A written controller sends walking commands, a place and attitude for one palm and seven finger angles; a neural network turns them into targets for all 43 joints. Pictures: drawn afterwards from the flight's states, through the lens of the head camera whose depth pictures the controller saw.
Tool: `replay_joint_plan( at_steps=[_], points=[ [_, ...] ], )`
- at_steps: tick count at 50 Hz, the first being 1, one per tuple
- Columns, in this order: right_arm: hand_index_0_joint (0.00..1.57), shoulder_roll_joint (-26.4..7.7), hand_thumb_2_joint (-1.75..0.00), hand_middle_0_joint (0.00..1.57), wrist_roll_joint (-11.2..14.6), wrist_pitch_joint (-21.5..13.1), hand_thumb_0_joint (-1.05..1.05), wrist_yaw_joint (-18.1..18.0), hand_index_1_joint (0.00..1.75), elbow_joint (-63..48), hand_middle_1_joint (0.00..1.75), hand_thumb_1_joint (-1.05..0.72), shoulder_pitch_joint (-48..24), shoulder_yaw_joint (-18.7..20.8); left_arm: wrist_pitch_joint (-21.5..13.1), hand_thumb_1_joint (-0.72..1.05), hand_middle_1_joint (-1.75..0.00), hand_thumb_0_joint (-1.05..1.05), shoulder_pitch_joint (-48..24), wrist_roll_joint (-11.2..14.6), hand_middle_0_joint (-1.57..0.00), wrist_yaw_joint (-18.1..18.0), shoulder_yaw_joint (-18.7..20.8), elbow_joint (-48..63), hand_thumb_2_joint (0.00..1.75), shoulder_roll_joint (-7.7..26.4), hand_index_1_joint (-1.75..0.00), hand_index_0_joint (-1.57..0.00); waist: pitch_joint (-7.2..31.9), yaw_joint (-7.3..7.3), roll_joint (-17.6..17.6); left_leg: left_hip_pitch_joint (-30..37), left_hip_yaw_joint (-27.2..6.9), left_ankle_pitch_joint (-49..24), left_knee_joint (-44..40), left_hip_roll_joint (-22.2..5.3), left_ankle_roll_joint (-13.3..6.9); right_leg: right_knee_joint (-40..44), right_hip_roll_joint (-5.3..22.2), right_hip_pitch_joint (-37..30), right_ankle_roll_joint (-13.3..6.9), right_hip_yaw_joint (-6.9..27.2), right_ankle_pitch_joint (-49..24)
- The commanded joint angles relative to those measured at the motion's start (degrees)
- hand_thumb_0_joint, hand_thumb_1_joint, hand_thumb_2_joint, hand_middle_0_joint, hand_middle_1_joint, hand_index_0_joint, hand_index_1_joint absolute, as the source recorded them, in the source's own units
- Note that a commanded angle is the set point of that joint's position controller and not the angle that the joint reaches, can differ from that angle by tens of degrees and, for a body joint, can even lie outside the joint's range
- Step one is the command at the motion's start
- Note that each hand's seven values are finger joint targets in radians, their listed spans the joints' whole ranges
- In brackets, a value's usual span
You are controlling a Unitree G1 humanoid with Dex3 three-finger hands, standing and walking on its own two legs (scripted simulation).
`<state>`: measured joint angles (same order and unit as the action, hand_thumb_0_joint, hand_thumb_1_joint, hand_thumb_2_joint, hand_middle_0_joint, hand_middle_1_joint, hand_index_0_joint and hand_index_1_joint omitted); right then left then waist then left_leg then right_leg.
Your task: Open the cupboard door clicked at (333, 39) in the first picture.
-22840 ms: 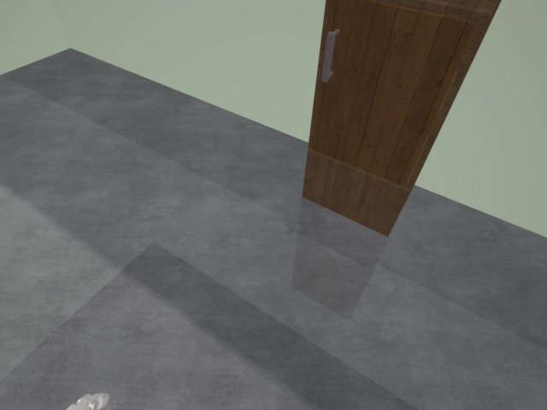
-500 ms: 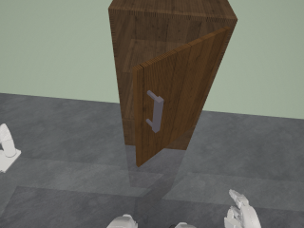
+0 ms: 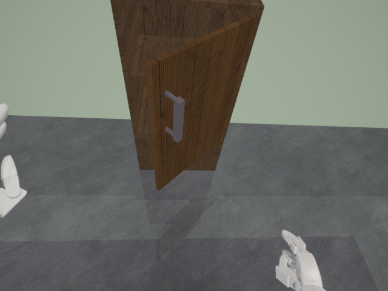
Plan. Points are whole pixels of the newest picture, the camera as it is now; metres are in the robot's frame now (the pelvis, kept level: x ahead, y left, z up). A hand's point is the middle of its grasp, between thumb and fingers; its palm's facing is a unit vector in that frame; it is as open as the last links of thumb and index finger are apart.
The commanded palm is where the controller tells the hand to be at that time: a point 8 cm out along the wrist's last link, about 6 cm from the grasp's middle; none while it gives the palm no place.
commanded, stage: stop stepping back and stand still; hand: left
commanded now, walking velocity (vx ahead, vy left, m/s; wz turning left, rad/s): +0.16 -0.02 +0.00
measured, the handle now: (173, 117) +0.54 +0.09 +0.00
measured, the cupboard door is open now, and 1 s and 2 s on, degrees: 44 44 44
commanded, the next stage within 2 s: let the arm hang, fingers relaxed in 0.54 s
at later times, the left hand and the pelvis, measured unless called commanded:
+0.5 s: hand (5, 258) +0.14 +0.23 +0.17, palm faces +0.46 -0.78 -0.43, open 7.4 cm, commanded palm +0.07 +0.28 +0.18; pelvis -0.06 -0.02 +0.00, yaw +2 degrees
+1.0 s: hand out of the picture -0.08 +0.19 -0.17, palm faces +0.09 -0.98 -0.18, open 6.9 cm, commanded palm none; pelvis -0.09 +0.01 +0.00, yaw +4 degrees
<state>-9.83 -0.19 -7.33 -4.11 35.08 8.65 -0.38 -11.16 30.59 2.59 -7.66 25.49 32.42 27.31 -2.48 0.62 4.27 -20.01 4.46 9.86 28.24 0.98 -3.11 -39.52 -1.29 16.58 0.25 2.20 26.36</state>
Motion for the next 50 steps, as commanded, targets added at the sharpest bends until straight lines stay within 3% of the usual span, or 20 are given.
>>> replay_joint_plan(
  at_steps=[1, 4, 6, 8, 9, 11, 13, 16, 20, 23, 25, 28, 31, 32, 34, 36, 40, 42, 45, 50],
  points=[
    [0.2, -8.4, -0.9, 0.2, -0.49, -5.3, 0.0, 0.16, 0.3, -8.17, 0.3, -0.9, -0.26, 2.51, -3.01, 0.9, -0.3, 0.0, 4.7, 0.21, -0.2, -2.02, 7.73, 14.26, 0.9, 8.03, -0.3, -0.2, 12.92, -0.12, -15.91, 14.92, -17.36, -12.44, -14.15, -16.03, -2.46, -5.13, 0.35, 2.36, 0.53, -0.53, -0.54],
    [0.2, -8.7, -0.9, 0.2, -0.43, -4.92, 0.0, -0.14, 0.3, -9.25, 0.3, -0.9, -2.16, 2.05, -1.98, 0.9, -0.3, 0.0, 8.16, 0.16, -0.2, -2.71, 7.9, 12.86, 0.9, 7.42, -0.3, -0.2, 7.6, -0.16, -16.86, -0.11, -13.46, 21.3, -22.98, -12.84, -1.16, 0.93, -0.85, -6.9, 0.24, -5.12, -1.05],
    [0.2, -9.22, -0.9, 0.2, -0.66, -4.14, 0.0, -0.47, 0.3, -8.98, 0.3, -0.9, -2.38, 2.2, -1.64, 0.9, -0.3, 0.0, 7.42, -0.29, -0.2, -3.07, 7.25, 10.46, 0.9, 6.81, -0.3, -0.2, 4.98, -0.06, -19.67, -7.44, -10.96, 28.48, -24.5, -11.19, 0.67, 6.26, -2.18, -13.78, -0.58, -8.47, -1.32],
    [0.2, -9.46, -0.9, 0.2, -0.84, -3.01, 0.0, -0.84, 0.3, -8.96, 0.3, -0.9, -2.78, 2.47, -1.47, 0.9, -0.3, 0.0, 5.23, -0.66, -0.2, -2.91, 7.5, 8.84, 0.9, 8.46, -0.3, -0.2, 3.96, 0.08, -14.03, -7.54, -7.34, 26.02, -16.6, -7.2, 2.15, 16.85, -0.74, -14.73, -1.82, -7.47, -2.18],
    [0.2, -8.88, -0.9, 0.2, -1.01, -2.35, 0.0, -0.9, 0.3, -8.72, 0.3, -0.9, -2.45, 2.71, -1.53, 0.9, -0.3, 0.0, 4.19, -0.65, -0.2, -2.7, 7.03, 8.12, 0.9, 8.67, -0.3, -0.2, 4.32, 0.45, -5.83, -4.3, -5.03, 19.67, -4.76, -4.0, 2.87, 24.0, 4.21, -9.77, -4.43, 0.34, 1.05],
    [0.2, -9.36, -0.9, 0.2, -0.88, -1.89, 0.0, -0.74, 0.3, -7.33, 0.3, -0.9, -1.6, 3.31, -1.64, 0.9, -0.3, 0.0, -1.92, -0.23, -0.2, -2.45, 6.89, 9.07, 0.9, 9.54, -0.3, -0.2, 3.5, -0.76, 8.33, -5.41, -4.81, 11.53, 24.14, -0.83, 3.89, 34.36, 20.81, 3.87, -11.93, 24.41, 16.1],
    [0.2, -9.78, -0.9, 0.2, -0.75, -2.35, 0.0, -0.38, 0.3, -5.0, 0.3, -0.9, 0.85, 3.11, -2.26, 0.9, -0.3, 0.0, -7.22, -0.63, -0.2, -2.36, 4.39, 5.37, 0.9, 6.96, -0.3, -0.2, 2.98, 1.4, 1.5, -9.54, -5.71, 9.74, 31.43, -2.7, 3.96, 31.65, 19.19, 4.09, -10.05, 18.88, 13.25],
    [0.2, -8.93, -0.9, 0.2, -0.23, -3.09, 0.0, -1.31, 0.3, -4.75, 0.3, -0.9, -0.04, 2.62, -3.39, 0.9, -0.3, 0.0, -7.65, -1.68, -0.2, -2.24, 2.4, 0.06, 0.9, 5.47, -0.3, -0.2, 0.95, 0.59, -0.93, -5.83, -2.58, 7.83, 20.49, -3.41, 2.65, 28.75, 15.77, 3.01, -8.01, 10.31, 2.63],
    [0.2, -8.33, -0.9, 0.2, -0.45, -4.3, 0.0, -1.68, 0.3, -5.3, 0.3, -0.9, -0.26, 2.43, -4.01, 0.9, -0.3, 0.0, -6.05, -1.99, -0.2, -2.94, 3.48, 2.46, 0.9, 6.21, -0.3, -0.2, 2.27, -0.92, 0.52, 1.34, 0.61, 9.59, 3.93, -2.21, 0.97, 26.37, 15.13, -1.18, -7.52, 10.38, 1.27],
    [0.2, -9.03, -0.9, 0.2, -0.42, -4.38, 0.0, -1.47, 0.3, -6.01, 0.3, -0.9, 0.55, 2.97, -4.56, 0.9, -0.3, 0.0, -1.69, -1.32, -0.2, -3.25, 5.87, 4.63, 0.9, 7.39, -0.3, -0.2, 5.07, -0.94, -4.06, 8.02, -2.24, 4.83, -5.44, -3.96, -0.09, 19.41, 10.21, -4.38, -3.43, 6.31, -9.11],
    [0.2, -10.11, -0.9, 0.2, 0.17, -3.91, 0.0, -0.9, 0.3, -7.25, 0.3, -0.9, -0.26, 3.4, -4.84, 0.9, -0.3, 0.0, -2.02, -0.71, -0.2, -2.93, 5.78, 6.31, 0.9, 6.81, -0.3, -0.2, 6.83, -1.01, -5.02, 8.41, -5.8, -5.25, -4.28, -7.13, -0.26, 15.28, 7.0, -7.36, -1.09, 4.11, -19.84],
    [0.2, -9.01, -0.9, 0.2, 0.18, -3.58, 0.0, -0.44, 0.3, -6.4, 0.3, -0.9, 0.12, 2.87, -4.76, 0.9, -0.3, 0.0, -0.25, -0.77, -0.2, -2.33, 6.37, 3.56, 0.9, 6.86, -0.3, -0.2, 5.03, -0.06, -6.96, 5.56, -2.99, -3.09, -2.4, -5.04, 0.99, 16.32, 7.22, -6.89, -1.86, 4.01, -22.6],
    [0.2, -8.93, -0.9, 0.2, 0.34, -3.62, 0.0, -0.03, 0.3, -6.59, 0.3, -0.9, 0.15, 2.9, -4.52, 0.9, -0.3, 0.0, -0.86, -0.82, -0.2, -2.1, 4.98, 2.77, 0.9, 5.87, -0.3, -0.2, 4.78, 0.05, -2.37, 6.49, -2.83, -1.05, -1.44, -4.17, 1.47, 18.59, 7.82, -5.62, -2.27, 4.7, -20.41],
    [0.2, -18.45, -0.9, 0.2, -0.22, -3.15, 0.0, 5.02, 0.3, 6.94, 0.3, -0.9, -1.32, 5.66, 5.63, 0.9, -0.3, 0.0, -6.42, -6.29, -0.2, 6.44, -18.09, -39.52, 0.9, -2.58, -0.3, -0.2, 2.21, 2.1, -4.58, 2.1, -5.67, -9.83, 7.25, -6.43, 1.25, 8.57, 11.08, 1.61, -3.46, -0.03, -30.56],
    [0.2, -13.71, -0.9, 0.2, -0.46, 1.54, 0.0, 4.47, 0.3, 5.83, 0.3, -0.9, 3.9, 4.65, 10.54, 0.9, -0.3, 0.0, -6.81, -4.86, -0.2, 7.84, -18.57, -42.66, 0.9, -7.93, -0.3, -0.2, 6.47, 0.35, -5.29, 1.44, -9.44, -11.75, 1.43, -8.96, -0.34, 5.25, 6.51, 0.02, -2.55, -3.16, -21.4],
    [0.2, -14.11, -0.9, 0.2, -1.27, 3.36, 0.0, 4.19, 0.3, 5.07, 0.3, -0.9, 0.84, 3.24, 10.91, 0.9, -0.3, 0.0, -10.35, -4.65, -0.2, 8.03, -19.47, -48.37, 0.9, -7.58, -0.3, -0.2, 5.27, -1.21, -1.42, -4.33, -14.05, -7.85, -1.88, -10.89, -2.8, 4.24, 4.49, -2.88, -1.58, -3.87, -14.44],
    [0.2, -12.58, -0.9, 0.2, -1.5, 5.69, 0.0, 4.02, 0.3, 9.07, 0.3, -0.9, -0.02, 2.46, 10.73, 0.9, -0.3, 0.0, -16.61, -4.57, -0.2, 7.64, -20.56, -63.57, 0.9, -3.93, -0.3, -0.2, 4.84, -0.64, 4.85, 1.42, -7.58, -1.83, 1.31, -3.99, 0.78, 15.03, 10.6, -2.46, -4.64, 2.87, -17.13],
    [0.2, -10.89, -0.9, 0.2, -1.6, 6.73, 0.0, 3.95, 0.3, 12.46, 0.3, -0.9, 1.16, 1.71, 11.0, 0.9, -0.3, 0.0, -19.57, -4.08, -0.2, 7.25, -21.91, -70.69, 0.9, -4.73, -0.3, -0.2, 4.07, 0.47, -1.24, 6.56, -7.1, -2.82, -0.59, -4.02, 1.5, 16.4, 10.31, 0.19, -4.68, 2.13, -14.82],
    [0.2, -9.73, -0.9, 0.2, -1.47, 7.09, 0.0, 3.55, 0.3, 16.16, 0.3, -0.9, 0.94, 0.85, 11.38, 0.9, -0.3, 0.0, -17.87, -3.63, -0.2, 6.91, -23.18, -80.01, 0.9, -6.84, -0.3, -0.2, 2.39, -0.66, -11.96, 2.95, -10.18, 1.97, -8.27, -6.81, 1.02, 16.38, 6.89, -4.68, -2.34, -0.34, -11.56],
    [0.2, -7.71, -0.9, 0.2, -1.29, 7.56, 0.0, 2.87, 0.3, 20.92, 0.3, -0.9, 4.71, 1.34, 10.98, 0.9, -0.3, 0.0, -14.77, -3.52, -0.2, 6.76, -22.95, -89.55, 0.9, -8.57, -0.3, -0.2, 2.24, -0.78, -11.84, 2.78, -9.4, 9.61, -10.45, -6.19, 1.29, 20.14, 7.22, -6.9, -3.03, -1.0, -10.43]
  ],
)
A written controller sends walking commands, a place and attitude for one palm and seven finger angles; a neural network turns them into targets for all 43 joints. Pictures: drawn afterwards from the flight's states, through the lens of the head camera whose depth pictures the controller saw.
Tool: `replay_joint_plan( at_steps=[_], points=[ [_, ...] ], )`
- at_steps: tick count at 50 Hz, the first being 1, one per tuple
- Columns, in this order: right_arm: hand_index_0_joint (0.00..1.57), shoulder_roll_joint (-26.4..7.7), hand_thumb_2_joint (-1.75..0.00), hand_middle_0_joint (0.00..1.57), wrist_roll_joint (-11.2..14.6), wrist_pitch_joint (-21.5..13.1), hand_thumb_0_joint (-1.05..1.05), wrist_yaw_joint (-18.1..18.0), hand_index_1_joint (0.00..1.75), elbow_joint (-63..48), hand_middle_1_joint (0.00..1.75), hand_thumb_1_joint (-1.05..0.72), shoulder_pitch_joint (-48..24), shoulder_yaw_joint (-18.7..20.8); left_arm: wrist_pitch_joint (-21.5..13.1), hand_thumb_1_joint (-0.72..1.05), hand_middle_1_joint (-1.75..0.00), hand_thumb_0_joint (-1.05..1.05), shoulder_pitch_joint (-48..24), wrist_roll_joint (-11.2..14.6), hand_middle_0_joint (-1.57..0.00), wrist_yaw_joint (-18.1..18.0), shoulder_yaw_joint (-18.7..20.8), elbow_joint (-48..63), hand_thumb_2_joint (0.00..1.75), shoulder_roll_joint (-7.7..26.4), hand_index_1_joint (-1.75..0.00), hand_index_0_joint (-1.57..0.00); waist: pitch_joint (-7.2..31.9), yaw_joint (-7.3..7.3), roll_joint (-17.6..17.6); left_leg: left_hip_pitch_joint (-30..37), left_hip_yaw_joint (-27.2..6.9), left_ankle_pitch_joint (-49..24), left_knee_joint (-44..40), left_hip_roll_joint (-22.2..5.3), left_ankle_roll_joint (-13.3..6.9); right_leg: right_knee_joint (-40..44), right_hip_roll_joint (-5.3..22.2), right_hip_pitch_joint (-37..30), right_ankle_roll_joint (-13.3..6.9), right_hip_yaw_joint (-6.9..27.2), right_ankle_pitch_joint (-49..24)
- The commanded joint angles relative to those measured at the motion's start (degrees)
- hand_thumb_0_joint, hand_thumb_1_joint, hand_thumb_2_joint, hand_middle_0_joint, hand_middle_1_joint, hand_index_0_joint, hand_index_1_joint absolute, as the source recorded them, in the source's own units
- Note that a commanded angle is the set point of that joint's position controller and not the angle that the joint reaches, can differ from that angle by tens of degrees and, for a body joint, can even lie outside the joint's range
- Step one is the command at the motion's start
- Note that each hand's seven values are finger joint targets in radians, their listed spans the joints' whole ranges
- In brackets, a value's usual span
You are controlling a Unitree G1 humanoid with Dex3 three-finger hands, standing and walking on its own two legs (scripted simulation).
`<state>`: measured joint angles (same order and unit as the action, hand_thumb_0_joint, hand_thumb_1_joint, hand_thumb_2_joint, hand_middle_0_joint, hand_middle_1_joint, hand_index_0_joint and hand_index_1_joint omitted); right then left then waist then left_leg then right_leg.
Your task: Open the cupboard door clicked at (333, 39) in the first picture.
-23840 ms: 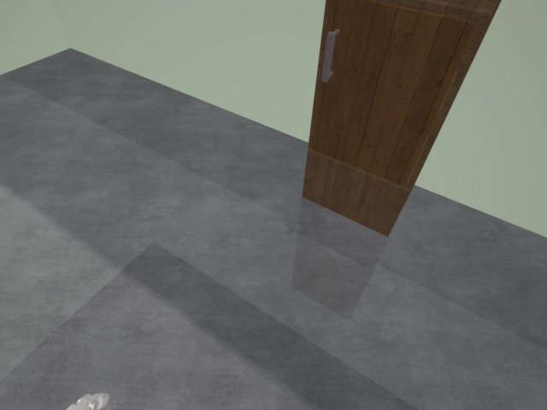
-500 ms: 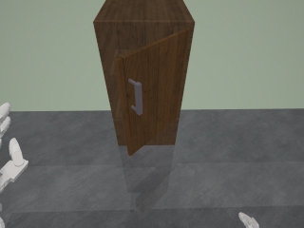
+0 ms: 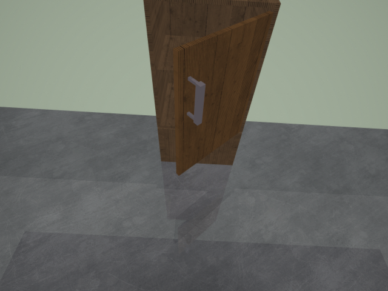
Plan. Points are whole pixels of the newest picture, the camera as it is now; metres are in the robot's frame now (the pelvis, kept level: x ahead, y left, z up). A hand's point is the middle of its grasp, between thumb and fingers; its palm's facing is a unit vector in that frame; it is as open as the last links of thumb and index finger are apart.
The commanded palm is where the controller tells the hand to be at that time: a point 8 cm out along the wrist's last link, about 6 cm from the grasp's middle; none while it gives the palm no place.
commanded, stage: let the arm hang, fingers relaxed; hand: left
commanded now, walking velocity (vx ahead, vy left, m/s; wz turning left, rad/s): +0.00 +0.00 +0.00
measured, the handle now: (194, 101) +0.64 +0.04 -0.01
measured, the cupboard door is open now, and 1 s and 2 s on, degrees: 44 44 44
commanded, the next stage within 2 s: look to check the result in 0.74 s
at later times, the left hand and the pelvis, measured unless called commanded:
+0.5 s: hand out of the picture +0.02 +0.20 -0.17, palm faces +0.01 -0.97 -0.24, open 7.4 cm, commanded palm none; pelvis +0.00 +0.00 +0.00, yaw -1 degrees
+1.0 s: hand out of the picture +0.02 +0.17 -0.17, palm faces +0.02 -0.97 -0.22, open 7.4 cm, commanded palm none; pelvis +0.01 -0.01 +0.01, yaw +0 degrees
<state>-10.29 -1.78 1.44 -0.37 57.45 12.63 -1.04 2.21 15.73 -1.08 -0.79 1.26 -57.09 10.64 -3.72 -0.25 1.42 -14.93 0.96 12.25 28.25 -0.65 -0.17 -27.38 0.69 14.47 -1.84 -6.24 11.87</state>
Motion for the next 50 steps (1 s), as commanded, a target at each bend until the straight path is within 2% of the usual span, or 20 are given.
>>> replay_joint_plan(
  at_steps=[1, 5, 12, 14, 18, 20, 22, 25, 28, 36, 38, 43, 44, 48, 50],
  points=[
    [0.2, -7.51, -0.9, 0.2, 0.34, -1.19, 0.0, -0.91, 0.3, -0.61, 0.3, -0.9, 1.45, 2.12, -2.51, 0.9, -0.3, 0.0, 0.34, 0.2, -0.2, -0.08, 1.17, -1.18, 0.9, 8.11, -0.3, -0.2, 3.34, 0.21, -7.86, -1.83, -5.92, 7.73, -10.63, -4.55, -1.65, 8.41, 5.23, -4.24, -1.0, 7.46, 4.66],
    [0.2, -7.08, -0.9, 0.2, 0.52, -1.17, 0.0, -1.13, 0.3, 2.09, 0.3, -0.9, 4.59, 2.54, -2.59, 0.9, -0.3, 0.0, 1.01, 0.25, -0.2, -0.18, 1.01, -4.9, 0.9, 7.81, -0.3, -0.2, 1.74, 0.42, -3.8, -0.98, -6.14, 7.27, -11.14, -4.95, -2.11, 8.95, 5.38, -2.75, -1.03, 6.61, 5.68],
    [0.2, -6.88, -0.9, 0.2, 0.56, -1.26, 0.0, -1.31, 0.3, 4.51, 0.3, -0.9, 6.64, 2.76, -2.56, 0.9, -0.3, 0.0, 1.51, 0.29, -0.2, -0.52, 1.04, -7.64, 0.9, 8.17, -0.3, -0.2, 0.06, 0.44, -0.8, -0.66, -5.81, 6.55, -11.27, -4.96, -2.37, 8.9, 5.66, -1.59, -1.19, 6.59, 7.36],
    [0.2, -6.61, -0.9, 0.2, 0.48, -1.21, 0.0, -1.29, 0.3, 4.81, 0.3, -0.9, 6.44, 2.73, -2.53, 0.9, -0.3, 0.0, 1.55, 0.31, -0.2, -0.58, 1.04, -7.78, 0.9, 8.05, -0.3, -0.2, -0.6, 0.39, -1.92, -0.6, -5.46, 6.43, -11.02, -4.75, -2.3, 9.18, 5.78, -0.86, -1.27, 6.82, 8.26],
    [0.2, -6.03, -0.9, 0.2, 0.47, -1.15, 0.0, -1.18, 0.3, 5.19, 0.3, -0.9, 6.57, 2.72, -2.52, 0.9, -0.3, 0.0, 1.09, 0.25, -0.2, -0.72, 1.14, -7.78, 0.9, 8.13, -0.3, -0.2, -1.34, 0.19, -0.51, -0.68, -4.87, 5.97, -10.58, -4.38, -2.24, 9.84, 5.93, -0.39, -1.27, 7.35, 9.47],
    [0.2, -5.45, -0.9, 0.2, 0.29, -1.12, 0.0, -1.1, 0.3, 5.55, 0.3, -0.9, 6.66, 2.54, -2.47, 0.9, -0.3, 0.0, 0.1, 0.3, -0.2, -0.71, 1.13, -7.6, 0.9, 8.02, -0.3, -0.2, -1.71, 0.48, -1.57, -0.76, -4.59, 5.73, -10.47, -4.12, -1.99, 10.06, 6.22, 0.03, -1.26, 7.6, 10.07],
    [0.2, -5.32, -0.9, 0.2, 0.21, -1.34, 0.0, -1.11, 0.3, 5.64, 0.3, -0.9, 6.43, 2.45, -2.56, 0.9, -0.3, 0.0, -0.58, 0.3, -0.2, -0.74, 1.22, -7.34, 0.9, 7.87, -0.3, -0.2, -1.39, 0.41, -2.77, -0.93, -4.91, 4.86, -11.17, -4.44, -1.89, 9.54, 6.05, -0.88, -1.21, 7.59, 8.2],
    [0.2, -4.79, -0.9, 0.2, 0.23, -1.47, 0.0, -1.08, 0.3, 5.48, 0.3, -0.9, 6.01, 2.27, -2.59, 0.9, -0.3, 0.0, -1.11, 0.3, -0.2, -0.75, 1.21, -7.11, 0.9, 7.44, -0.3, -0.2, -1.99, 0.2, -2.5, -1.45, -4.73, 3.5, -11.3, -4.44, -1.72, 9.59, 6.14, -1.6, -1.0, 7.37, 6.84],
    [0.2, -4.8, -0.9, 0.2, 0.33, -1.63, 0.0, -1.1, 0.3, 5.44, 0.3, -0.9, 5.83, 2.19, -2.9, 0.9, -0.3, 0.0, -1.39, 0.34, -0.2, -0.85, 1.29, -6.77, 0.9, 7.46, -0.3, -0.2, -0.41, 0.07, -2.41, -0.14, -4.17, 0.1, -10.47, -4.39, -1.54, 9.81, 6.27, -3.1, -0.97, 7.34, 4.35],
    [0.2, -4.02, -0.9, 0.2, 0.3, -1.8, 0.0, -1.28, 0.3, 6.07, 0.3, -0.9, 5.44, 1.96, -3.11, 0.9, -0.3, 0.0, -2.2, 0.52, -0.2, -0.93, 1.15, -6.72, 0.9, 6.34, -0.3, -0.2, 0.53, 0.23, -2.91, 1.58, -3.82, -4.05, -10.47, -4.71, -0.98, 9.6, 6.25, -4.56, -0.84, 6.98, -0.09],
    [0.2, -4.02, -0.9, 0.2, 0.4, -1.62, 0.0, -1.37, 0.3, 6.0, 0.3, -0.9, 5.29, 2.02, -3.14, 0.9, -0.3, 0.0, -2.03, 0.5, -0.2, -1.03, 1.12, -6.81, 0.9, 6.14, -0.3, -0.2, -0.04, 0.24, -1.85, 2.07, -3.54, -3.81, -10.17, -4.75, -0.99, 10.26, 6.2, -4.02, -0.85, 6.86, 0.44],
    [0.2, -4.03, -0.9, 0.2, 0.5, -1.65, 0.0, -1.5, 0.3, 6.34, 0.3, -0.9, 5.49, 2.02, -3.38, 0.9, -0.3, 0.0, -1.51, 0.56, -0.2, -1.1, 1.11, -7.08, 0.9, 6.2, -0.3, -0.2, 1.19, 0.44, -2.51, 3.67, -3.18, -5.44, -9.7, -4.85, -0.95, 10.43, 6.24, -4.63, -1.01, 7.0, -1.5],
    [0.2, -3.74, -0.9, 0.2, 0.46, -1.62, 0.0, -1.49, 0.3, 6.58, 0.3, -0.9, 5.61, 1.96, -3.36, 0.9, -0.3, 0.0, -1.62, 0.59, -0.2, -1.09, 1.05, -7.2, 0.9, 6.22, -0.3, -0.2, 0.91, 0.59, -1.73, 3.59, -3.16, -5.58, -9.72, -4.83, -0.85, 10.45, 6.32, -4.69, -0.96, 6.9, -1.77],
    [0.2, -3.84, -0.9, 0.2, 0.58, -1.36, 0.0, -1.53, 0.3, 6.71, 0.3, -0.9, 5.75, 2.04, -3.42, 0.9, -0.3, 0.0, -0.85, 0.55, -0.2, -1.19, 1.05, -7.48, 0.9, 6.24, -0.3, -0.2, 0.18, 0.66, -1.1, 4.26, -2.75, -4.53, -9.45, -4.65, -0.87, 11.67, 6.27, -3.81, -1.07, 7.39, 0.14],
    [0.2, -3.71, -0.9, 0.2, 0.45, -1.35, 0.0, -1.55, 0.3, 6.94, 0.3, -0.9, 5.87, 1.96, -3.4, 0.9, -0.3, 0.0, -0.78, 0.62, -0.2, -1.16, 0.96, -7.73, 0.9, 5.99, -0.3, -0.2, 0.37, 0.81, -1.97, 4.42, -2.63, -4.28, -9.42, -4.62, -0.76, 11.79, 6.36, -3.7, -1.14, 7.71, 0.7]
  ],
)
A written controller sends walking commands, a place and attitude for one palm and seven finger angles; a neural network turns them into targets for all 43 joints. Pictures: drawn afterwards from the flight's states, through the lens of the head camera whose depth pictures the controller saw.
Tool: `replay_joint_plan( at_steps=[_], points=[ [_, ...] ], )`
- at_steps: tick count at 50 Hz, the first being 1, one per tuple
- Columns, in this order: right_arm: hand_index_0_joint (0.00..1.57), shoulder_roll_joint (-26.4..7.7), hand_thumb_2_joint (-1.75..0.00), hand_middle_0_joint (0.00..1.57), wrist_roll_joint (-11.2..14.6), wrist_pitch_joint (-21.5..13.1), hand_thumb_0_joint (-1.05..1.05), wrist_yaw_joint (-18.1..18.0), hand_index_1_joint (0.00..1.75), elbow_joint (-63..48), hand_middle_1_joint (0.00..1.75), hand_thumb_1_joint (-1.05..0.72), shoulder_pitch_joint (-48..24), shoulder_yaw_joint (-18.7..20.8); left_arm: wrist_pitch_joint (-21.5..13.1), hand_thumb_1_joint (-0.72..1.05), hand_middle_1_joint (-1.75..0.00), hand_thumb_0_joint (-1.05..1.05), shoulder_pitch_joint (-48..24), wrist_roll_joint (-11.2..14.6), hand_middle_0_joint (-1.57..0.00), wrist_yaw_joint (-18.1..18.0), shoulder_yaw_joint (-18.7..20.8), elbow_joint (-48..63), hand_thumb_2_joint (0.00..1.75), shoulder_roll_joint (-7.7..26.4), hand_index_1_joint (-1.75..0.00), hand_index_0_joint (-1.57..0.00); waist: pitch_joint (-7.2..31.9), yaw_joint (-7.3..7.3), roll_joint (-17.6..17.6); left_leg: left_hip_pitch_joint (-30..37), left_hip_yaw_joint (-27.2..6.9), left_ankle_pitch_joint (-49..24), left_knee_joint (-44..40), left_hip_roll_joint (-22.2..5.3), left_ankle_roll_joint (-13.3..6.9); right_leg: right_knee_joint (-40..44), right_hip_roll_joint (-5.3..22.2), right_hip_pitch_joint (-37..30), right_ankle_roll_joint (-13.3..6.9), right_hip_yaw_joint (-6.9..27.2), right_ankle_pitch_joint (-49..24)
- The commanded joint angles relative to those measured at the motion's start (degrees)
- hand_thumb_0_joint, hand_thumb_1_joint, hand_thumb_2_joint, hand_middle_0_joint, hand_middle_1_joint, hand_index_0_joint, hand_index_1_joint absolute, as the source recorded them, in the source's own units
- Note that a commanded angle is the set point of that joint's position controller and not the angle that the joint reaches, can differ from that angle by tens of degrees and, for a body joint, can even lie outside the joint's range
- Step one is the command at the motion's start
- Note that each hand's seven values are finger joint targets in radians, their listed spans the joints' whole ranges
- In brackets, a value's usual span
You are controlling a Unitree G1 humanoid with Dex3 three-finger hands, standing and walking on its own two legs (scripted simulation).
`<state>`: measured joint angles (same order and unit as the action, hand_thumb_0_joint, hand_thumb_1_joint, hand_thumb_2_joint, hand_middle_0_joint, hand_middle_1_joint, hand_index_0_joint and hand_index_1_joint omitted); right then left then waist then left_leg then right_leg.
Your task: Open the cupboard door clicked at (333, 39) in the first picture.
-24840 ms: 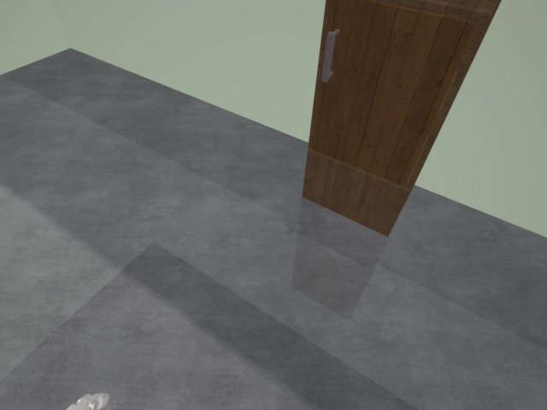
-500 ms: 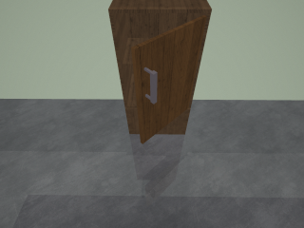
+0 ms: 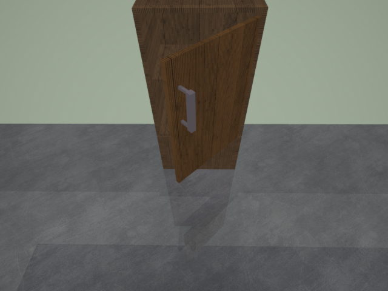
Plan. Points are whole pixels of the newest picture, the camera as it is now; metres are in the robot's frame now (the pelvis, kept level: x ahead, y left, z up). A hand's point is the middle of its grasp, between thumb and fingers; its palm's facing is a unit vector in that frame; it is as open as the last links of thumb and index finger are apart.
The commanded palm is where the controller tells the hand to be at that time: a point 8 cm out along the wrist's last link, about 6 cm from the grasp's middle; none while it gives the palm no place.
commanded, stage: look to check the result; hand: left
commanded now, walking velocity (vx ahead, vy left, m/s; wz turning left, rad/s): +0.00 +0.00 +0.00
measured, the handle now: (186, 109) +0.63 +0.06 -0.01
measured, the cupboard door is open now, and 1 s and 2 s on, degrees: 44 44 44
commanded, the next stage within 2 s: walk to a spot facing it in 0.28 s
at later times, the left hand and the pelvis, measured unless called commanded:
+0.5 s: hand out of the picture +0.03 +0.18 -0.17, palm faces +0.03 -0.98 -0.22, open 7.4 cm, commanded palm none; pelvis +0.01 -0.01 +0.00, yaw -1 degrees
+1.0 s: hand out of the picture +0.12 +0.17 -0.17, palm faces -0.18 -0.94 -0.30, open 7.4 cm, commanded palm none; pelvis -0.01 -0.03 -0.02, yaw -14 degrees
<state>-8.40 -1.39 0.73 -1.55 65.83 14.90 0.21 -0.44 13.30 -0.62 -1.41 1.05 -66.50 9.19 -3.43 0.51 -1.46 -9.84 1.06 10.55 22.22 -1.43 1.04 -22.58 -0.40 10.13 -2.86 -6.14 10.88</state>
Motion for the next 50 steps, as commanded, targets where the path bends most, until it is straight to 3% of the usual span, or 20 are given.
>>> replay_joint_plan(
  at_steps=[1, 20, 22, 26, 28, 30, 33, 35, 36, 37, 38, 39, 41, 42, 43, 44, 45, 46, 47, 50],
  points=[
    [0.2, -5.64, -0.9, 0.2, 0.12, -0.69, 0.0, -0.36, 0.3, -1.41, 0.3, -0.9, 3.77, 0.71, -0.81, 0.9, -0.3, 0.0, 1.83, 0.18, -0.2, -0.53, 1.2, 1.62, 0.9, 7.75, -0.3, -0.2, 0.55, 0.01, 1.35, -0.42, -2.74, -2.89, -3.35, -3.86, -2.01, 6.94, 7.5, 0.21, -0.09, 7.39, 1.17],
    [0.2, -6.55, -0.9, 0.2, 0.01, -0.82, 0.0, -0.47, 0.3, -1.4, 0.3, -0.9, 2.83, 0.6, -0.85, 0.9, -0.3, 0.0, 1.49, 0.19, -0.2, -0.44, 1.3, 1.51, 0.9, 8.06, -0.3, -0.2, -1.16, -0.28, 0.41, -1.01, -3.0, -2.7, -3.98, -4.19, -1.79, 7.58, 7.4, -0.06, -0.23, 7.46, 1.04],
    [0.2, -5.1, -0.9, 0.2, -0.01, -0.47, 0.0, -0.69, 0.3, -1.2, 0.3, -0.9, 3.83, 0.53, -0.3, 0.9, -0.3, 0.0, 1.83, 0.19, -0.2, -0.49, 1.31, 1.63, 0.9, 6.9, -0.3, -0.2, -0.54, -0.1, 0.39, -0.26, -1.76, -3.2, -2.63, -4.62, -1.44, 6.48, 7.4, 0.74, -0.2, 8.35, -1.58],
    [0.2, -6.4, -0.9, 0.2, 0.02, 0.34, 0.0, -1.25, 0.3, -2.86, 0.3, -0.9, 4.18, 1.98, 0.89, 0.9, -0.3, 0.0, 0.97, -0.18, -0.2, -0.2, 3.25, 3.93, 0.9, 9.03, -0.3, -0.2, 0.41, 0.03, 3.29, -1.89, 1.51, -0.16, 2.46, -4.54, -1.07, 3.89, 8.41, 1.74, -1.42, 11.69, -6.25],
    [0.2, -6.69, -0.9, 0.2, 0.11, 0.73, 0.0, -1.38, 0.3, -4.3, 0.3, -0.9, 4.09, 2.61, 1.51, 0.9, -0.3, 0.0, 0.41, -0.43, -0.2, -0.02, 4.09, 5.33, 0.9, 9.91, -0.3, -0.2, 0.51, 0.21, 5.18, -2.42, 3.09, 2.75, 5.2, -4.18, -0.94, 3.79, 9.1, 3.71, -2.44, 13.62, -5.15],
    [0.2, -6.7, -0.9, 0.2, 0.09, 0.77, 0.0, -1.48, 0.3, -5.15, 0.3, -0.9, 4.16, 3.01, 1.95, 0.9, -0.3, 0.0, -0.58, -0.5, -0.2, 0.24, 4.68, 6.86, 0.9, 10.03, -0.3, -0.2, 0.61, 0.56, 4.83, -2.02, 2.99, 4.15, 5.91, -4.5, -1.16, 3.17, 8.92, 6.35, -2.99, 15.1, -3.19],
    [0.2, -8.01, -0.9, 0.2, -0.14, 0.5, 0.0, -1.59, 0.3, -6.79, 0.3, -0.9, 3.95, 3.61, 2.36, 0.9, -0.3, 0.0, -1.98, -0.53, -0.2, 0.77, 4.93, 9.01, 0.9, 9.09, -0.3, -0.2, -0.07, 0.66, -1.32, -1.28, -0.06, 4.64, 1.67, -8.1, -2.58, -1.57, 4.94, 10.37, -1.48, 13.48, -0.56],
    [0.2, -10.89, -0.9, 0.2, -0.48, 0.03, 0.0, -1.81, 0.3, -8.02, 0.3, -0.9, 3.51, 4.32, 2.65, 0.9, -0.3, 0.0, -2.49, -0.61, -0.2, 1.39, 4.95, 10.82, 0.9, 7.82, -0.3, -0.2, -0.16, 0.4, -7.3, -1.3, -6.87, 5.1, -4.33, -15.04, -5.94, -11.85, 0.6, 12.98, 0.38, 8.88, 1.35],
    [0.2, -12.45, -0.9, 0.2, -0.58, -0.26, 0.0, -1.97, 0.3, -8.76, 0.3, -0.9, 3.27, 4.74, 2.82, 0.9, -0.3, 0.0, -2.78, -0.68, -0.2, 1.7, 4.96, 11.61, 0.9, 7.22, -0.3, -0.2, 0.53, 0.35, -11.37, -2.05, -10.1, 2.96, -7.35, -19.66, -8.72, -20.76, -0.71, 13.48, 1.12, 6.27, 8.61],
    [0.2, -12.79, -0.9, 0.2, -0.8, -0.54, 0.0, -2.01, 0.3, -9.33, 0.3, -0.9, 3.02, 4.88, 3.21, 0.9, -0.3, 0.0, -3.4, -0.74, -0.2, 1.9, 5.1, 12.46, 0.9, 7.09, -0.3, -0.2, 0.84, 0.39, -12.44, -1.67, -11.27, -1.27, -8.81, -22.32, -11.15, -29.4, -0.33, 15.37, 1.57, 5.89, 16.77],
    [0.2, -12.69, -0.9, 0.2, -0.89, -0.75, 0.0, -2.08, 0.3, -10.06, 0.3, -0.9, 2.4, 4.81, 3.2, 0.9, -0.3, 0.0, -3.95, -0.7, -0.2, 2.01, 5.12, 13.1, 0.9, 6.67, -0.3, -0.2, 1.58, -0.06, -10.14, 0.09, -10.6, -6.21, -7.24, -22.99, -12.15, -31.94, 0.93, 16.79, 1.61, 7.0, 19.17],
    [0.2, -12.87, -0.9, 0.2, -1.16, -0.92, 0.0, -2.02, 0.3, -10.51, 0.3, -0.9, 1.39, 4.82, 2.96, 0.9, -0.3, 0.0, -4.03, -0.65, -0.2, 2.23, 5.04, 13.57, 0.9, 6.15, -0.3, -0.2, 2.09, -0.51, -7.92, 0.96, -7.54, -12.22, -4.86, -22.18, -11.71, -30.14, 1.71, 16.25, 1.77, 6.9, 19.42],
    [0.2, -13.54, -0.9, 0.2, -1.24, -0.83, 0.0, -1.81, 0.3, -11.25, 0.3, -0.9, 0.02, 4.87, 2.64, 0.9, -0.3, 0.0, -2.29, -0.48, -0.2, 2.47, 4.79, 13.6, 0.9, 5.65, -0.3, -0.2, 2.94, -1.27, -8.15, 0.51, -1.17, -18.97, 0.05, -19.6, -8.87, -21.97, 1.62, 10.45, 1.88, 4.42, 16.28],
    [0.2, -13.9, -0.9, 0.2, -1.02, -0.59, 0.0, -1.69, 0.3, -11.51, 0.3, -0.9, -0.52, 4.93, 2.47, 0.9, -0.3, 0.0, -0.28, -0.44, -0.2, 2.5, 4.9, 13.04, 0.9, 6.1, -0.3, -0.2, 4.06, -2.02, -7.23, 0.21, 1.65, -17.72, 3.28, -17.77, -7.0, -16.26, 0.93, 6.78, 1.96, 3.09, 11.2],
    [0.2, -13.84, -0.9, 0.2, -0.54, -0.33, 0.0, -1.54, 0.3, -12.16, 0.3, -0.9, -1.04, 5.12, 2.12, 0.9, -0.3, 0.0, 2.47, -0.56, -0.2, 2.42, 5.31, 12.54, 0.9, 7.2, -0.3, -0.2, 4.77, -3.2, -2.84, -2.23, 4.07, -12.89, 8.76, -15.16, -4.44, -7.91, 0.68, 1.76, 1.73, 3.29, 2.28],
    [0.2, -11.63, -0.9, 0.2, 0.2, 0.06, 0.0, -1.3, 0.3, -13.51, 0.3, -0.9, -1.78, 5.18, 1.58, 0.9, -0.3, 0.0, 4.25, -1.08, -0.2, 1.78, 6.24, 12.39, 0.9, 12.16, -0.3, -0.2, 4.52, -3.96, 9.61, -11.06, 8.29, 0.92, 19.54, -8.38, -0.29, 1.62, 8.94, -4.23, -1.41, 17.55, -10.76],
    [0.2, -8.62, -0.9, 0.2, 0.61, 0.38, 0.0, -0.71, 0.3, -16.04, 0.3, -0.9, -4.58, 4.61, 1.51, 0.9, -0.3, 0.0, 5.5, -1.0, -0.2, 1.07, 7.16, 12.2, 0.9, 17.43, -0.3, -0.2, 2.63, -5.28, 19.7, -20.68, 8.33, 25.25, 32.41, -1.44, 1.78, 5.49, 20.82, -4.92, -8.1, 32.51, -22.59],
    [0.2, -9.51, -0.9, 0.2, 0.56, 0.88, 0.0, -0.65, 0.3, -16.25, 0.3, -0.9, -5.65, 4.58, 1.72, 0.9, -0.3, 0.0, 6.17, -0.54, -0.2, 0.77, 7.02, 12.58, 0.9, 18.03, -0.3, -0.2, 2.4, -5.74, 13.3, -21.69, 1.14, 25.64, 39.6, -2.25, 1.17, 4.65, 20.78, -2.76, -11.76, 33.54, -17.84],
    [0.2, -9.35, -0.9, 0.2, 0.5, 1.03, 0.0, -0.83, 0.3, -16.11, 0.3, -0.9, -7.03, 4.82, 1.73, 0.9, -0.3, 0.0, 3.04, -0.79, -0.2, 0.21, 7.07, 13.26, 0.9, 15.87, -0.3, -0.2, 2.39, -3.86, 14.69, -24.36, -1.42, 21.98, 43.12, -2.75, 1.2, 3.34, 17.0, -3.27, -11.27, 33.31, -17.32],
    [0.2, -8.52, -0.9, 0.2, 0.61, 0.9, 0.0, -0.56, 0.3, -16.03, 0.3, -0.9, -6.67, 4.32, 1.5, 0.9, -0.3, 0.0, -0.73, -0.86, -0.2, -0.32, 6.46, 15.23, 0.9, 13.27, -0.3, -0.2, 5.58, -1.62, 7.86, -20.41, -1.47, 16.42, 39.66, -2.93, 1.99, 0.77, 13.46, -2.67, -9.84, 27.43, -21.01]
  ],
)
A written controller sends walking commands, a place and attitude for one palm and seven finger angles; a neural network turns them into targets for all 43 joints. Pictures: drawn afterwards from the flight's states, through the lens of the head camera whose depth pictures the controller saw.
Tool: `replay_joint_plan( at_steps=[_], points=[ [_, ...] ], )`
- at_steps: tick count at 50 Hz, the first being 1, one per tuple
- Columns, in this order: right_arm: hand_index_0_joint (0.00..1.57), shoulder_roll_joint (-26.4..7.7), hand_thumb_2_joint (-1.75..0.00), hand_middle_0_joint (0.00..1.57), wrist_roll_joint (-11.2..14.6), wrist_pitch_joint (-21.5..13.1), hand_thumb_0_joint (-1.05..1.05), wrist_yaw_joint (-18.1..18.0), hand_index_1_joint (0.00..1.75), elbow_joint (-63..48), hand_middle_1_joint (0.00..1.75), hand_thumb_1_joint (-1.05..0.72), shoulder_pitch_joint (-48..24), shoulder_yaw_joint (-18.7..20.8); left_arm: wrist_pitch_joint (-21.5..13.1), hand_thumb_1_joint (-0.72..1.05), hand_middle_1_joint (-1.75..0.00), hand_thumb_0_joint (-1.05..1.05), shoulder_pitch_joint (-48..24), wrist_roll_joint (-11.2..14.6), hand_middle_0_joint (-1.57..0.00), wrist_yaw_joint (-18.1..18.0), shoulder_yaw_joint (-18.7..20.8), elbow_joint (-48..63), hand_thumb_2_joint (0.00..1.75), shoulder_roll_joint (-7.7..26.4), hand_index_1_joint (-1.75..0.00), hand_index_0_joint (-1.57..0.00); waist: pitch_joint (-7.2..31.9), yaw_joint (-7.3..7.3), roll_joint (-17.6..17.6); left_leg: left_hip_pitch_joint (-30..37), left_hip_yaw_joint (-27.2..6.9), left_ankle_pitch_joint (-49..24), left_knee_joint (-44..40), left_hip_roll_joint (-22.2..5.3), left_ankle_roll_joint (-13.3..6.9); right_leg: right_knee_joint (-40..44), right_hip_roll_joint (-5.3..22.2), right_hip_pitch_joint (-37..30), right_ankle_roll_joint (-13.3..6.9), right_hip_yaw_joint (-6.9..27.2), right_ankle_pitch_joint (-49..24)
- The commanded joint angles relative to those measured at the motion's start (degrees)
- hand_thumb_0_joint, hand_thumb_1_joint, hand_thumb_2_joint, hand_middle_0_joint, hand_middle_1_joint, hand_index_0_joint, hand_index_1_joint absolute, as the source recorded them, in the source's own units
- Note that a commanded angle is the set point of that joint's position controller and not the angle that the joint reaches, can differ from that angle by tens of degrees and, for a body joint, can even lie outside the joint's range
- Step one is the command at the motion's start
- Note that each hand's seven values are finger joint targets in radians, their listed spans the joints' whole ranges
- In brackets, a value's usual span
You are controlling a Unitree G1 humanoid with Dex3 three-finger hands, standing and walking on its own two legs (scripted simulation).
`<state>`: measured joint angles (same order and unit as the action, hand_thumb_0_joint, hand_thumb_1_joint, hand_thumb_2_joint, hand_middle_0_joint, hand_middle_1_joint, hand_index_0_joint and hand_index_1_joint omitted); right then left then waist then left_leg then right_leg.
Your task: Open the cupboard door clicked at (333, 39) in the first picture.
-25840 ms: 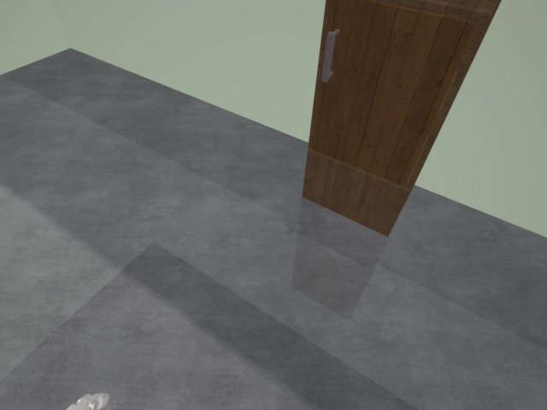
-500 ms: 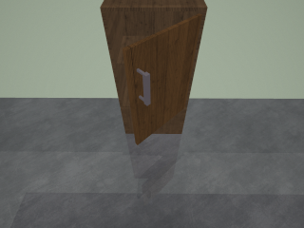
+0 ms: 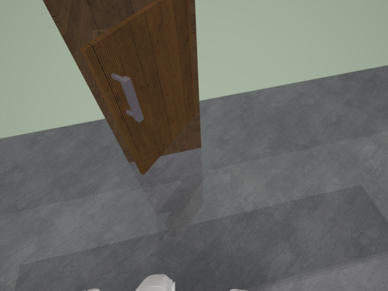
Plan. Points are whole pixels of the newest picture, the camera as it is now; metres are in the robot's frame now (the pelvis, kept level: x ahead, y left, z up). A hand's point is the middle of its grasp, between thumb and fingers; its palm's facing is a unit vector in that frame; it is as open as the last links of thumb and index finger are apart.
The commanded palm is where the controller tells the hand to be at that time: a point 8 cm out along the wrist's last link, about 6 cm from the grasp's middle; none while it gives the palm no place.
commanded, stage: walk to a spot facing it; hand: left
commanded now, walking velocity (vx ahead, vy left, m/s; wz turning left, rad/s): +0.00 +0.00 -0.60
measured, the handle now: (127, 98) +0.59 +0.24 +0.00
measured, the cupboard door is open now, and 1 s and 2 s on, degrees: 44 44 44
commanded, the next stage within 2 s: none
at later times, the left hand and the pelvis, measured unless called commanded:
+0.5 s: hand (131, 279) +0.16 +0.17 -0.16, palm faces -0.27 -0.92 -0.28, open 7.4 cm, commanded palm none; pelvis +0.00 -0.02 -0.01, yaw -18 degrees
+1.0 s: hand (181, 256) +0.21 +0.06 -0.15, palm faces -0.58 -0.78 -0.22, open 7.4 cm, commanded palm none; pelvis +0.00 -0.05 +0.00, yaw -37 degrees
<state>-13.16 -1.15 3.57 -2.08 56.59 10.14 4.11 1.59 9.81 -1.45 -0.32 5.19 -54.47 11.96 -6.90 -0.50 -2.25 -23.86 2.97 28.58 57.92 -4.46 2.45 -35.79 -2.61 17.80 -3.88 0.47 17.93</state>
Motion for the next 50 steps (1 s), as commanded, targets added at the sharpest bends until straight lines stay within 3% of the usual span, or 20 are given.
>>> replay_joint_plan(
  at_steps=[1, 10, 11, 12, 13, 18, 22, 23, 24, 25, 28, 35, 36, 38, 39, 43, 46, 48, 49, 50],
  points=[
    [0.2, -3.18, -0.9, 0.2, 0.47, -1.89, 0.0, 0.02, 0.3, -6.94, 0.3, -0.9, -2.31, 0.24, -0.65, 0.9, -0.3, 0.0, 3.05, -0.11, -0.2, -1.36, 2.28, 3.36, 0.9, 10.85, -0.3, -0.2, 9.31, -0.66, 7.42, -4.8, -2.92, -1.65, 0.63, 0.69, 0.72, 13.76, 15.17, -10.12, -8.77, 20.6, -29.63],
    [0.2, -4.36, -0.9, 0.2, 1.17, -3.19, 0.0, -0.62, 0.3, -7.82, 0.3, -0.9, 2.21, 0.2, 0.09, 0.9, -0.3, 0.0, 0.56, 0.3, -0.2, -0.45, 2.34, 5.2, 0.9, 11.43, -0.3, -0.2, 10.37, 2.25, 9.03, 13.32, -3.34, -12.23, -29.93, 3.37, -0.63, 10.23, 9.76, -2.0, -3.47, 23.25, -23.64],
    [0.2, -6.94, -0.9, 0.2, 0.82, -3.72, 0.0, -0.96, 0.3, -7.36, 0.3, -0.9, 3.99, 0.58, 0.23, 0.9, -0.3, 0.0, 0.22, 0.7, -0.2, -0.23, 1.82, 5.97, 0.9, 9.6, -0.3, -0.2, 10.88, 3.06, 2.2, 21.62, -8.5, -13.35, -37.26, -2.03, -2.6, 6.22, 5.24, 6.09, -0.51, 19.71, -15.68],
    [0.2, -12.69, -0.9, 0.2, -0.22, -4.12, 0.0, -1.14, 0.3, -8.21, 0.3, -0.9, 4.1, 1.47, 0.23, 0.9, -0.3, 0.0, 1.33, 1.18, -0.2, 0.62, 1.1, 7.3, 0.9, 6.39, -0.3, -0.2, 10.36, 2.64, -13.87, 26.17, -23.78, -17.8, -42.32, -16.62, -8.27, -4.67, -2.41, 16.3, 3.24, 9.94, 4.13],
    [0.2, -13.99, -0.9, 0.2, -0.4, -3.8, 0.0, -1.4, 0.3, -9.3, 0.3, -0.9, 4.54, 1.7, -0.27, 0.9, -0.3, 0.0, -0.34, 0.63, -0.2, 1.05, 1.07, 8.67, 0.9, 7.73, -0.3, -0.2, 8.94, 2.75, -12.19, 21.34, -28.11, -25.34, -42.89, -24.98, -14.03, -17.47, -0.67, 16.87, 5.27, 3.78, 16.55],
    [0.2, -10.29, -0.9, 0.2, -1.54, -3.74, 0.0, -0.99, 0.3, -11.19, 0.3, -0.9, -1.54, 0.6, 0.45, 0.9, -0.3, 0.0, -0.45, 0.3, -0.2, 2.6, 0.8, 8.17, 0.9, 5.83, -0.3, -0.2, 7.83, -0.31, -12.35, 14.34, -4.13, -43.45, -33.9, -13.07, -9.03, -18.49, 3.02, 9.4, 6.05, -2.26, 11.62],
    [0.2, -12.27, -0.9, 0.2, -0.63, -3.04, 0.0, -0.36, 0.3, -10.26, 0.3, -0.9, 0.71, 1.49, -0.21, 0.9, -0.3, 0.0, 3.58, 0.57, -0.2, 2.79, 0.85, 6.76, 0.9, 7.06, -0.3, -0.2, 10.2, -1.44, -7.54, 10.57, 0.09, -34.36, -24.58, -10.77, -4.66, 3.1, 0.78, -6.28, 4.5, -6.27, -3.46],
    [0.2, -10.62, -0.9, 0.2, -0.05, -2.82, 0.0, 0.02, 0.3, -11.29, 0.3, -0.9, 0.29, 1.4, -0.6, 0.9, -0.3, 0.0, 6.67, 0.19, -0.2, 2.31, 1.54, 6.03, 0.9, 10.91, -0.3, -0.2, 9.59, -2.77, 1.33, 3.05, 3.11, -22.89, -16.1, -6.97, -1.38, 10.53, 5.83, -13.3, 2.19, 1.48, -14.51],
    [0.2, -5.59, -0.9, 0.2, 0.6, -2.79, 0.0, 0.42, 0.3, -13.37, 0.3, -0.9, -1.05, 0.39, -0.91, 0.9, -0.3, 0.0, 8.85, -0.37, -0.2, 1.2, 2.96, 5.56, 0.9, 18.18, -0.3, -0.2, 10.08, -3.91, 20.87, -9.94, 6.66, 6.15, -2.06, 1.79, 1.92, 16.47, 22.15, -17.89, -5.15, 26.63, -29.1],
    [0.2, -7.67, -0.9, 0.2, 0.7, -2.32, 0.0, 0.14, 0.3, -13.77, 0.3, -0.9, -2.34, 0.15, -0.72, 0.9, -0.3, 0.0, 11.32, 0.34, -0.2, 0.63, 2.85, 5.29, 0.9, 19.53, -0.3, -0.2, 10.75, -6.32, 17.95, -9.3, -1.83, 10.06, 5.58, 0.5, 0.76, 16.93, 25.51, -14.47, -10.48, 28.77, -24.88],
    [0.2, -7.08, -0.9, 0.2, 0.61, -2.26, 0.0, 0.27, 0.3, -11.33, 0.3, -0.9, -1.95, 0.48, 0.1, 0.9, -0.3, 0.0, 1.41, -0.29, -0.2, -0.48, 2.21, 7.23, 0.9, 14.23, -0.3, -0.2, 9.62, -1.34, 14.67, -7.11, -3.88, 1.66, 6.7, -0.82, 0.66, 14.71, 17.34, -7.26, -8.82, 22.54, -15.77],
    [0.2, -4.39, -0.9, 0.2, 0.91, -2.83, 0.0, 0.23, 0.3, -7.9, 0.3, -0.9, 6.37, -0.29, 0.49, 0.9, -0.3, 0.0, -1.7, 0.12, -0.2, -0.06, 1.66, 7.2, 0.9, 13.15, -0.3, -0.2, 9.87, 2.32, 9.82, 10.78, -0.95, -9.51, -24.58, 3.35, -0.2, 12.83, 11.31, 1.62, -4.26, 21.09, -9.85],
    [0.2, -6.0, -0.9, 0.2, 0.77, -3.31, 0.0, -0.1, 0.3, -7.07, 0.3, -0.9, 8.9, -0.04, 0.73, 0.9, -0.3, 0.0, -2.89, 0.5, -0.2, 0.14, 1.28, 7.77, 0.9, 11.78, -0.3, -0.2, 9.74, 3.68, 6.56, 17.21, -3.0, -10.77, -32.7, 1.08, -1.13, 10.25, 8.56, 7.55, -1.61, 18.88, -4.35],
    [0.2, -14.59, -0.9, 0.2, -0.66, -4.02, 0.0, -0.83, 0.3, -8.59, 0.3, -0.9, 9.67, 1.32, 0.67, 0.9, -0.3, 0.0, -2.75, 0.97, -0.2, 1.22, 0.15, 10.1, 0.9, 7.71, -0.3, -0.2, 7.46, 3.68, -15.41, 17.45, -29.72, -5.82, -47.3, -23.54, -11.38, -14.77, -1.52, 18.52, 4.76, 2.21, 15.34],
    [0.2, -15.63, -0.9, 0.2, -1.0, -4.27, 0.0, -0.94, 0.3, -9.66, 0.3, -0.9, 7.94, 1.23, 0.18, 0.9, -0.3, 0.0, -3.69, 0.47, -0.2, 2.0, 0.9, 10.74, 0.9, 9.35, -0.3, -0.2, 7.35, 3.02, -7.37, 10.58, -29.51, -9.66, -46.46, -25.46, -15.38, -23.83, 2.02, 15.41, 5.09, 3.61, 14.23],
    [0.2, -10.24, -0.9, 0.2, -1.36, -4.38, 0.0, -0.63, 0.3, -9.83, 0.3, -0.9, 2.84, -0.06, 0.88, 0.9, -0.3, 0.0, -3.03, 0.29, -0.2, 3.16, 0.5, 8.39, 0.9, 5.56, -0.3, -0.2, 6.49, 0.12, -11.27, 12.18, -5.46, -24.6, -39.74, -13.04, -8.2, -21.35, 4.06, 12.72, 6.31, -1.92, 8.02],
    [0.2, -11.76, -0.9, 0.2, -1.45, -4.43, 0.0, -0.06, 0.3, -7.68, 0.3, -0.9, 8.44, 0.61, -0.13, 0.9, -0.3, 0.0, -5.47, 0.33, -0.2, 3.75, -0.34, 8.89, 0.9, 4.65, -0.3, -0.2, 9.44, 3.1, -10.15, 16.08, -2.58, -21.7, -36.77, -13.57, -7.64, -6.75, 2.1, 5.65, 5.16, -6.66, 9.99],
    [0.2, -12.21, -0.9, 0.2, -0.96, -4.23, 0.0, 0.47, 0.3, -7.42, 0.3, -0.9, 8.26, 1.07, -0.76, 0.9, -0.3, 0.0, -1.54, 0.23, -0.2, 3.7, -0.04, 7.34, 0.9, 5.56, -0.3, -0.2, 9.37, 1.35, -7.21, 11.39, 0.67, -14.03, -31.11, -12.44, -5.16, 4.57, 0.46, -4.14, 3.95, -8.74, 3.45],
    [0.2, -10.96, -0.9, 0.2, -0.59, -4.18, 0.0, 0.76, 0.3, -8.01, 0.3, -0.9, 6.57, 0.94, -1.07, 0.9, -0.3, 0.0, 3.65, 0.16, -0.2, 3.31, 0.96, 5.52, 0.9, 8.29, -0.3, -0.2, 10.26, -1.55, -1.69, 2.75, 3.74, -6.75, -23.67, -9.65, -2.86, 10.83, 2.7, -15.07, 2.14, -4.33, 3.42],
    [0.2, -6.1, -0.9, 0.2, 0.33, -4.09, 0.0, 1.37, 0.3, -10.72, 0.3, -0.9, 2.99, 0.05, -1.69, 0.9, -0.3, 0.0, 9.46, -0.42, -0.2, 2.31, 2.72, 3.92, 0.9, 15.53, -0.3, -0.2, 9.02, -5.02, 18.43, -15.4, 10.78, 7.6, -6.49, -1.2, 1.23, 19.98, 18.58, -25.41, -4.44, 21.47, 9.61]
  ],
)
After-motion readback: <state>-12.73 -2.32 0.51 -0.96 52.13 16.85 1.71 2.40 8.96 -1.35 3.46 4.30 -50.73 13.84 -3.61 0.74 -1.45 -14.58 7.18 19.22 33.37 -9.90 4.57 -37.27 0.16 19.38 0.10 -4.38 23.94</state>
